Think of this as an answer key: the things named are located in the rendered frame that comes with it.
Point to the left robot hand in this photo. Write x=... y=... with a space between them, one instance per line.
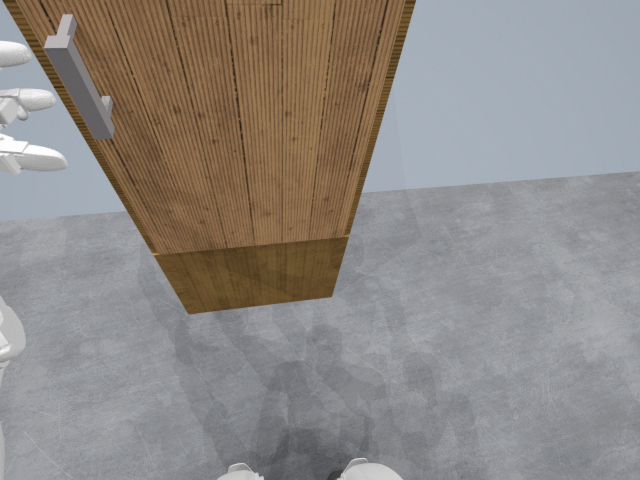
x=16 y=155

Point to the right robot shin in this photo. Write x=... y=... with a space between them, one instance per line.
x=355 y=462

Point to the cupboard door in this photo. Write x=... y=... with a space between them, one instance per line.
x=237 y=122

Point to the left robot upper arm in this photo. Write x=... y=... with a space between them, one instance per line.
x=12 y=344

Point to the left robot shin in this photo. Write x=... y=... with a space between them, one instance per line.
x=238 y=467

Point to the robot shin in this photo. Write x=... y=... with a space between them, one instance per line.
x=238 y=467
x=355 y=462

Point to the handle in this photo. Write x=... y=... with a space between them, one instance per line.
x=69 y=65

